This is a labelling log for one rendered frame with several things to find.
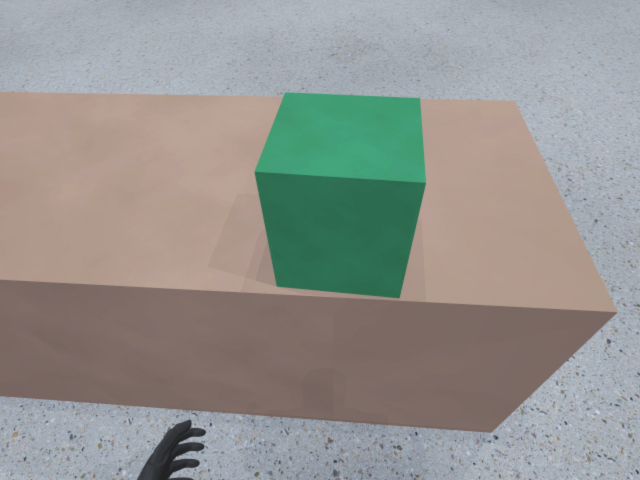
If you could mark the pedestal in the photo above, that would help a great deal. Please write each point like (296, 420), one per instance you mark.
(135, 269)

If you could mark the carton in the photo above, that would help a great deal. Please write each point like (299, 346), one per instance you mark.
(341, 180)

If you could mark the robot left hand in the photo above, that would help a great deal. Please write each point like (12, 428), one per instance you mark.
(160, 464)

